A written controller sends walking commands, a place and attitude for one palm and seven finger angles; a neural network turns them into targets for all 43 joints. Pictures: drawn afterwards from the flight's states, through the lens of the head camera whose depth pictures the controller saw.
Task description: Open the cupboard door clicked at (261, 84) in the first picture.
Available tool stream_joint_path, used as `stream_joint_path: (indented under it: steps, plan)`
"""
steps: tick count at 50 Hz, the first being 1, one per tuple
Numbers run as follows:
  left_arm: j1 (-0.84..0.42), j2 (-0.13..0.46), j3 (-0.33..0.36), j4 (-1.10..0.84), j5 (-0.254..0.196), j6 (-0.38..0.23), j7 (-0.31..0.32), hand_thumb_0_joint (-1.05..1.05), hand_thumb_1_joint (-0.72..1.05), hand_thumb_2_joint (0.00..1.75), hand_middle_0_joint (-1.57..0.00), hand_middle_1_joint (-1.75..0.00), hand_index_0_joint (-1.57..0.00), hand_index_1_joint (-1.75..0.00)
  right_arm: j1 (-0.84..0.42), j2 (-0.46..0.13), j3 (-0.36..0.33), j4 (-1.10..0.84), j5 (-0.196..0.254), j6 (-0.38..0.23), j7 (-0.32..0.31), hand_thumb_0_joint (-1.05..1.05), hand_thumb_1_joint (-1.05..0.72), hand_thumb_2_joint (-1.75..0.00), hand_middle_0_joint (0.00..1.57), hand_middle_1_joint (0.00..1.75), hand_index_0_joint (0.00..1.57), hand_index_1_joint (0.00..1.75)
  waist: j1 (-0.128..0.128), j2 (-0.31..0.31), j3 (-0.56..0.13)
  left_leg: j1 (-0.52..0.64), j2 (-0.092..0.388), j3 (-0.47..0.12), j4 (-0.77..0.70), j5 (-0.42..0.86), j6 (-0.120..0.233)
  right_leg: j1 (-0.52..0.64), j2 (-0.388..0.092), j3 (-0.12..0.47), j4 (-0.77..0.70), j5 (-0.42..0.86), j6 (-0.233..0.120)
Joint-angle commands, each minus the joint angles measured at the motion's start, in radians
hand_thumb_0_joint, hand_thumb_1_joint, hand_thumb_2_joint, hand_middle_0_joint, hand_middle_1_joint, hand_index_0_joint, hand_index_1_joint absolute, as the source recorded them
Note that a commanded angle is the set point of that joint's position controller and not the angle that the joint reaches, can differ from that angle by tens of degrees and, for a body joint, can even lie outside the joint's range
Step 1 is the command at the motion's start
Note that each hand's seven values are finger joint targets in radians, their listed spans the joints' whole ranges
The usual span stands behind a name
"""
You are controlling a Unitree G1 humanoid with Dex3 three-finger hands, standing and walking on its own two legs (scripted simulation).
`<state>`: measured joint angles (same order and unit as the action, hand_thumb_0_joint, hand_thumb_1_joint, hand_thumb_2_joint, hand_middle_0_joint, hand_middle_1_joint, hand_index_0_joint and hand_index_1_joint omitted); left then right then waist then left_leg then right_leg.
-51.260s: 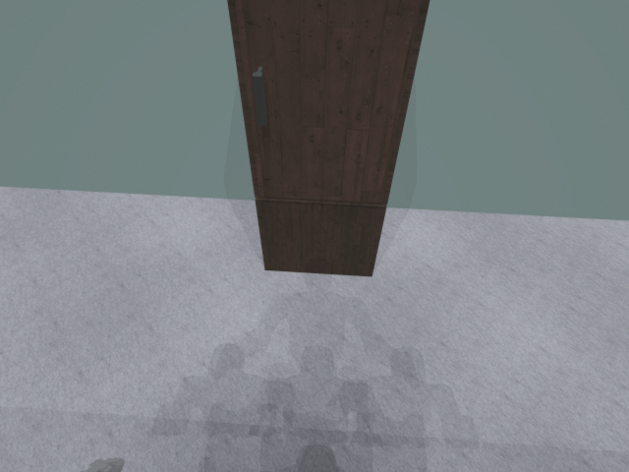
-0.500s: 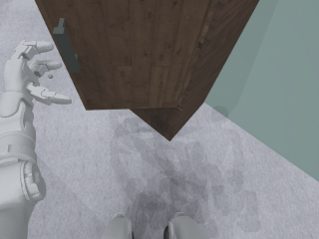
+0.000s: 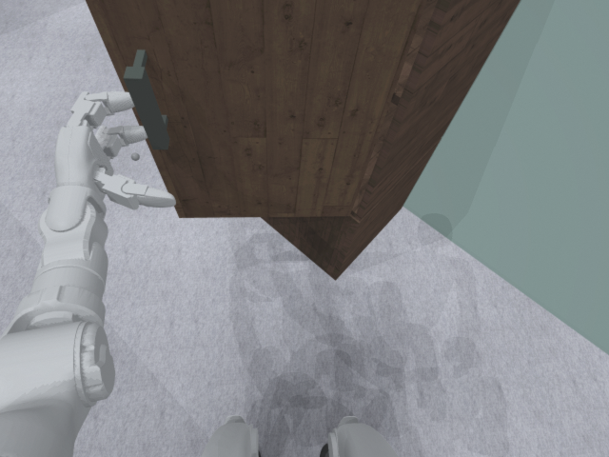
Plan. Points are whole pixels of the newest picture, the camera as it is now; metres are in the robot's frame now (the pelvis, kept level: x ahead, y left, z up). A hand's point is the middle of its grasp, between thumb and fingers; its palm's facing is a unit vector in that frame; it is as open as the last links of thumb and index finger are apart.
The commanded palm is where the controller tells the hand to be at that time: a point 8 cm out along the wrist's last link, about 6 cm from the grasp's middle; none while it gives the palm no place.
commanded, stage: slide the fingers in behind the handle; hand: left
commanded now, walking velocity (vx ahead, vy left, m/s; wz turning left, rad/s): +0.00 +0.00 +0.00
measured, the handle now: (151, 102) +0.58 +0.20 +0.07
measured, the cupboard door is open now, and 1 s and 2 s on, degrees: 45 45 45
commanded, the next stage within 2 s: move the hooked fingers beside the handle in 0.66 s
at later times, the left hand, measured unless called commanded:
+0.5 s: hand (138, 159) +0.48 +0.20 +0.07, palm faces +0.08 -1.00 -0.01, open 14.6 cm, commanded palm +0.46 +0.21 +0.07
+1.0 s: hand (134, 155) +0.48 +0.20 +0.07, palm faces +0.06 -1.00 -0.01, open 14.2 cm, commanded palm +0.47 +0.22 +0.07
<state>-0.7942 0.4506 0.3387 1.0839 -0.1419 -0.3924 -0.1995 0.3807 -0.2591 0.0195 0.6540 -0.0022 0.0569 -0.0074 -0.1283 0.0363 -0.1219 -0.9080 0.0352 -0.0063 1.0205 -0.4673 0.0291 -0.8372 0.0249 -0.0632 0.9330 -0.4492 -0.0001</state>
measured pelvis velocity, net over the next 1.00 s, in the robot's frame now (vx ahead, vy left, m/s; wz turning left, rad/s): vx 0.00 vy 0.00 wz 0.02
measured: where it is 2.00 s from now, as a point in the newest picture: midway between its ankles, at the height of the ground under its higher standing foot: outside the picture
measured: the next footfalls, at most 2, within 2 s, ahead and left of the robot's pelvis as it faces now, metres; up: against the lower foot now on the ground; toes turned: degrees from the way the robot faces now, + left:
none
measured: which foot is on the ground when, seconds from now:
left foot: down 0.00-1.00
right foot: down 0.00-1.00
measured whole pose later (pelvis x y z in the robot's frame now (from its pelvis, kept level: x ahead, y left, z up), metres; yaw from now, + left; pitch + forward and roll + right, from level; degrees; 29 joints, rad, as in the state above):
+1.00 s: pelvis +0.00 +0.00 +0.00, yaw +1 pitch +21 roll -4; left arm -0.86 0.44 0.29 1.13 -0.15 -0.41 -0.19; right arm 0.37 -0.26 0.02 0.68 -0.01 0.04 0.00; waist -0.12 0.04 -0.12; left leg -0.95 0.02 -0.03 1.04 -0.46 0.03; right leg -0.86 0.01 -0.08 0.95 -0.45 0.00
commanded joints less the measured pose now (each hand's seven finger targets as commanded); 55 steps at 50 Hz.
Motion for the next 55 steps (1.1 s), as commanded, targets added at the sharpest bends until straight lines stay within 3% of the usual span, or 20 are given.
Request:
stream_joint_path:
  steps: [1,2,5,8,9,13,15,18,25,28,29,36,39,43,45,46,48,49,52,55]
  plan:
    - [-0.458,0.099,-0.06,-0.222,0.005,-0.08,-0.026,0.0,-0.5,0.3,-0.3,-1.2,-0.3,-1.2,0.139,-0.172,-0.067,-0.045,-0.007,-0.021,-0.006,0.0,-0.9,-0.9,0.2,0.3,0.2,0.3,-0.046,0.121,-0.429,0.47,-0.002,-0.07,-0.103,0.467,-0.023,0.042,0.036,0.004,-0.086,0.332,-0.024]
    - [-0.48,0.09,-0.069,-0.228,0.001,-0.083,-0.026,0.0,-0.5,0.3,-0.3,-1.2,-0.3,-1.2,0.143,-0.172,-0.067,-0.04,-0.008,-0.022,-0.007,0.0,-0.9,-0.9,0.2,0.3,0.2,0.3,-0.059,0.093,-0.43,0.463,-0.003,-0.072,-0.1,0.468,-0.018,0.046,0.036,0.003,-0.083,0.339,-0.023]
    - [-0.466,0.087,-0.068,-0.245,0.0,-0.09,-0.028,0.0,-0.5,0.3,-0.3,-1.2,-0.3,-1.2,0.135,-0.169,-0.068,-0.039,-0.008,-0.025,-0.004,0.0,-0.9,-0.9,0.2,0.3,0.2,0.3,-0.041,0.12,-0.466,0.479,-0.006,-0.07,-0.099,0.49,-0.022,0.066,0.035,0.005,-0.081,0.36,-0.025]
    - [-0.484,0.032,-0.114,-0.278,-0.006,-0.096,-0.029,0.0,-0.5,0.3,-0.3,-1.2,-0.3,-1.2,0.129,-0.163,-0.072,-0.035,-0.007,-0.029,-0.001,0.0,-0.9,-0.9,0.2,0.3,0.2,0.3,-0.053,0.143,-0.472,0.513,-0.004,-0.072,-0.094,0.53,-0.024,0.048,0.034,0.003,-0.082,0.377,-0.023]
    - [-0.463,0.052,-0.094,-0.264,-0.007,-0.094,-0.024,0.0,-0.5,0.3,-0.3,-1.2,-0.3,-1.2,0.132,-0.167,-0.073,-0.029,-0.007,-0.027,-0.001,0.0,-0.9,-0.9,0.2,0.3,0.2,0.3,-0.046,0.121,-0.464,0.505,-0.003,-0.071,-0.096,0.526,-0.024,0.06,0.036,0.002,-0.083,0.381,-0.024]
    - [-0.498,-0.002,-0.144,-0.252,-0.002,-0.093,-0.018,0.0,-0.5,0.3,-0.3,-1.2,-0.3,-1.2,0.122,-0.161,-0.069,-0.026,-0.007,-0.031,0.001,0.0,-0.9,-0.9,0.2,0.3,0.2,0.3,-0.062,0.125,-0.43,0.485,-0.008,-0.074,-0.1,0.484,-0.023,0.039,0.034,0.0,-0.085,0.357,-0.025]
    - [-0.511,0.019,-0.13,-0.227,0.004,-0.093,-0.01,0.0,-0.5,0.3,-0.3,-1.2,-0.3,-1.2,0.123,-0.166,-0.071,-0.019,-0.007,-0.032,-0.001,0.0,-0.9,-0.9,0.2,0.3,0.2,0.3,-0.069,0.09,-0.41,0.46,-0.009,-0.074,-0.102,0.442,-0.019,0.04,0.033,0.002,-0.088,0.34,-0.024]
    - [-0.531,0.027,-0.126,-0.23,0.009,-0.099,-0.011,0.0,-0.5,0.3,-0.3,-1.2,-0.3,-1.2,0.125,-0.166,-0.07,-0.017,-0.01,-0.037,-0.002,0.0,-0.9,-0.9,0.2,0.3,0.2,0.3,-0.065,0.127,-0.442,0.475,-0.011,-0.076,-0.097,0.452,-0.02,0.032,0.03,0.006,-0.082,0.339,-0.026]
    - [-0.539,-0.011,-0.152,-0.223,0.0,-0.094,-0.02,0.0,-0.5,0.3,-0.3,-1.2,-0.3,-1.2,0.127,-0.163,-0.07,-0.015,-0.011,-0.04,0.0,0.0,-0.9,-0.9,0.2,0.3,0.2,0.3,-0.072,0.106,-0.452,0.485,-0.011,-0.081,-0.094,0.47,-0.02,0.028,0.032,-0.001,-0.081,0.341,-0.025]
    - [-0.524,0.047,-0.108,-0.198,0.003,-0.092,-0.021,0.0,-0.5,0.3,-0.3,-1.2,-0.3,-1.2,0.13,-0.169,-0.068,-0.012,-0.01,-0.038,-0.003,0.0,-0.9,-0.9,0.2,0.3,0.2,0.3,-0.059,0.098,-0.448,0.458,-0.012,-0.079,-0.093,0.457,-0.019,0.041,0.03,0.003,-0.076,0.344,-0.027]
    - [-0.534,-0.001,-0.146,-0.219,0.001,-0.093,-0.025,0.0,-0.5,0.3,-0.3,-1.2,-0.3,-1.2,0.124,-0.161,-0.067,-0.017,-0.009,-0.039,0.0,0.0,-0.9,-0.9,0.2,0.3,0.2,0.3,-0.067,0.112,-0.448,0.47,-0.013,-0.076,-0.093,0.464,-0.017,0.037,0.031,0.003,-0.08,0.348,-0.025]
    - [-0.542,0.026,-0.125,-0.144,0.009,-0.075,-0.021,0.0,-0.5,0.3,-0.3,-1.2,-0.3,-1.2,0.13,-0.17,-0.064,-0.014,-0.01,-0.039,-0.003,0.0,-0.9,-0.9,0.2,0.3,0.2,0.3,-0.078,0.079,-0.382,0.408,-0.014,-0.079,-0.098,0.369,-0.014,0.004,0.03,0.001,-0.086,0.276,-0.026]
    - [-0.558,0.038,-0.118,-0.167,0.01,-0.079,-0.023,0.0,-0.5,0.3,-0.3,-1.2,-0.3,-1.2,0.139,-0.17,-0.065,-0.014,-0.012,-0.042,-0.003,0.0,-0.9,-0.9,0.2,0.3,0.2,0.3,-0.07,0.132,-0.435,0.453,-0.012,-0.085,-0.094,0.409,-0.02,-0.005,0.029,0.0,-0.077,0.284,-0.029]
    - [-0.571,0.073,-0.094,-0.156,0.011,-0.074,-0.025,0.0,-0.5,0.3,-0.3,-1.2,-0.3,-1.2,0.145,-0.175,-0.064,-0.011,-0.013,-0.038,-0.004,0.0,-0.9,-0.9,0.2,0.3,0.2,0.3,-0.074,0.115,-0.422,0.443,-0.007,-0.089,-0.09,0.419,-0.02,-0.013,0.031,-0.002,-0.074,0.288,-0.027]
    - [-0.537,0.074,-0.088,-0.167,0.012,-0.075,-0.026,0.0,-0.5,0.3,-0.3,-1.2,-0.3,-1.2,0.146,-0.173,-0.065,-0.021,-0.012,-0.037,-0.002,0.0,-0.9,-0.9,0.2,0.3,0.2,0.3,-0.057,0.126,-0.45,0.459,-0.008,-0.088,-0.095,0.439,-0.023,0.006,0.032,-0.003,-0.074,0.294,-0.029]
    - [-0.54,0.045,-0.112,-0.166,0.01,-0.072,-0.029,0.0,-0.5,0.3,-0.3,-1.2,-0.3,-1.2,0.142,-0.17,-0.065,-0.022,-0.011,-0.037,-0.001,0.0,-0.9,-0.9,0.2,0.3,0.2,0.3,-0.068,0.123,-0.441,0.461,-0.008,-0.086,-0.093,0.43,-0.022,-0.007,0.033,-0.004,-0.077,0.287,-0.027]
    - [-0.557,0.083,-0.085,-0.164,0.013,-0.076,-0.022,0.0,-0.5,0.3,-0.3,-1.2,-0.3,-1.2,0.149,-0.175,-0.064,-0.017,-0.012,-0.034,-0.004,0.0,-0.9,-0.9,0.2,0.3,0.2,0.3,-0.064,0.121,-0.433,0.466,-0.004,-0.096,-0.098,0.443,-0.026,-0.014,0.033,-0.008,-0.073,0.282,-0.028]
    - [-0.559,0.063,-0.102,-0.175,0.015,-0.077,-0.022,0.0,-0.5,0.3,-0.3,-1.2,-0.3,-1.2,0.146,-0.174,-0.065,-0.02,-0.012,-0.034,-0.003,0.0,-0.9,-0.9,0.2,0.3,0.2,0.3,-0.068,0.138,-0.438,0.474,-0.003,-0.095,-0.097,0.441,-0.027,-0.025,0.033,-0.006,-0.075,0.277,-0.027]
    - [-0.573,0.094,-0.08,-0.137,0.019,-0.073,-0.015,0.0,-0.5,0.3,-0.3,-1.2,-0.3,-1.2,0.154,-0.18,-0.062,-0.015,-0.013,-0.035,-0.007,0.0,-0.9,-0.9,0.2,0.3,0.2,0.3,-0.077,0.096,-0.393,0.431,-0.004,-0.097,-0.103,0.383,-0.021,-0.029,0.033,-0.006,-0.078,0.246,-0.028]
    - [-0.565,0.116,-0.063,-0.15,0.024,-0.076,-0.016,0.0,-0.5,0.3,-0.3,-1.2,-0.3,-1.2,0.155,-0.18,-0.062,-0.017,-0.015,-0.035,-0.006,0.0,-0.9,-0.9,0.2,0.3,0.2,0.3,-0.063,0.124,-0.433,0.453,-0.004,-0.097,-0.1,0.407,-0.026,-0.021,0.032,-0.006,-0.074,0.256,-0.029]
